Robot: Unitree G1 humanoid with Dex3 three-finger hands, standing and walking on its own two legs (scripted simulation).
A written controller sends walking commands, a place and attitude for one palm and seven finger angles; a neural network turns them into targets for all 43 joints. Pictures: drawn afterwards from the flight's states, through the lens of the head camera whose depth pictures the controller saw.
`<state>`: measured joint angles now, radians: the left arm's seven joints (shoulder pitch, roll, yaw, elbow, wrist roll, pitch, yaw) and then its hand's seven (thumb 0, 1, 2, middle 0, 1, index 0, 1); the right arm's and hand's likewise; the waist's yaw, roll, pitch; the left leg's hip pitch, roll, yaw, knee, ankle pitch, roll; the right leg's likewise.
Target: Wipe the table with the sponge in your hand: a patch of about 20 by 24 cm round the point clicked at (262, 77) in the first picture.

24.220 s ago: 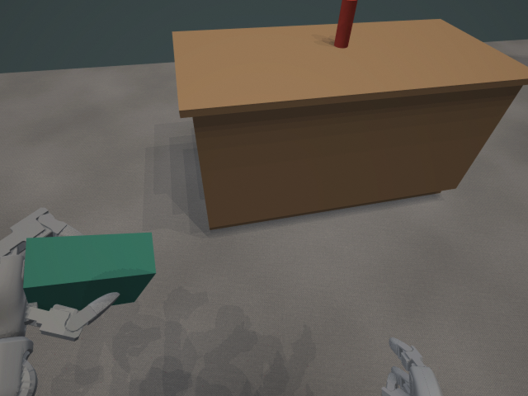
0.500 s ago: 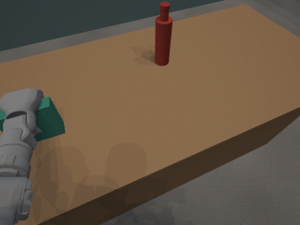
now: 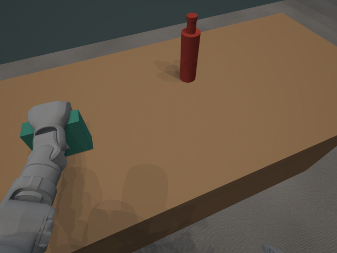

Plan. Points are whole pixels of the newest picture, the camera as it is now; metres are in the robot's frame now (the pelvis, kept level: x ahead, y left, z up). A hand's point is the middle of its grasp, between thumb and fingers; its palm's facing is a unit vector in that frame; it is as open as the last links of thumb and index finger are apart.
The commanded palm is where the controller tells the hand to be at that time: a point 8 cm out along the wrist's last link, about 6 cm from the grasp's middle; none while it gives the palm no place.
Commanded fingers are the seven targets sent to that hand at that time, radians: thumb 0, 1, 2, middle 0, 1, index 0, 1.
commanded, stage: slide across to the middle lane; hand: left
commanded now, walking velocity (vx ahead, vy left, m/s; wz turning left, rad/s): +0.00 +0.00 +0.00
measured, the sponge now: (63, 141) +0.39 +0.31 +0.00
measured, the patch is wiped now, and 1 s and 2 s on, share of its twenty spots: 0.50 0.60 0.65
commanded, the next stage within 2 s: wipe back along the middle lane in 0.16 s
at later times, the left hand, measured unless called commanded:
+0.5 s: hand (75, 131) +0.40 +0.27 +0.04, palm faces -0.08 +0.00 -1.00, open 9.4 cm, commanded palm +0.36 +0.25 +0.08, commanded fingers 0.00 0.10 1.30 -1.20 -1.60 -1.20 -1.60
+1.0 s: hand (77, 147) +0.35 +0.25 +0.04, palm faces -0.03 -0.01 -1.00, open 9.3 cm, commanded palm +0.31 +0.23 +0.07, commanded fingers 0.00 0.10 1.30 -1.20 -1.60 -1.20 -1.60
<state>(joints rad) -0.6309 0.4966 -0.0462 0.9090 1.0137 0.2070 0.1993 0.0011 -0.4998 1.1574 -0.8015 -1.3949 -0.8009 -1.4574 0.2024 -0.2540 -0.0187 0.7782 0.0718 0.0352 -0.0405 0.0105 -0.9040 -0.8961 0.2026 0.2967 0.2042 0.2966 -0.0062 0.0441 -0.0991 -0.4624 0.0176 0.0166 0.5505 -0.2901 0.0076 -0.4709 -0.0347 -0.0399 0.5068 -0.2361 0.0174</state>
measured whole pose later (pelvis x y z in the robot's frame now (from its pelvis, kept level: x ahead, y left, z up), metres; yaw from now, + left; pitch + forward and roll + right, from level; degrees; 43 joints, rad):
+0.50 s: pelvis +0.01 -0.01 +0.00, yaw +0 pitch +10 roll +0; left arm -0.53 0.39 -0.12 0.74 1.00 0.35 0.22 0.00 -0.47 1.13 -0.78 -1.41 -0.78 -1.47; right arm 0.15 -0.27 -0.02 0.75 0.07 0.09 -0.03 0.01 -0.90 -0.90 0.20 0.30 0.20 0.30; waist 0.02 0.06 -0.11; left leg -0.40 0.03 0.01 0.53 -0.30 -0.01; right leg -0.42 -0.03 -0.04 0.50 -0.26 0.01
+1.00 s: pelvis +0.01 -0.01 +0.00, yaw +0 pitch +7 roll +0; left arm -0.33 0.33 -0.21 0.50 1.00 0.45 0.22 0.03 -0.43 1.10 -0.73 -1.45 -0.76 -1.47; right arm 0.09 -0.27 0.00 0.71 0.08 0.09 -0.03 0.01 -0.90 -0.90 0.20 0.30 0.20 0.30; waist 0.06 0.06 -0.12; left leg -0.34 0.02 0.03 0.52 -0.30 0.00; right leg -0.37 -0.03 -0.03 0.52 -0.27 0.01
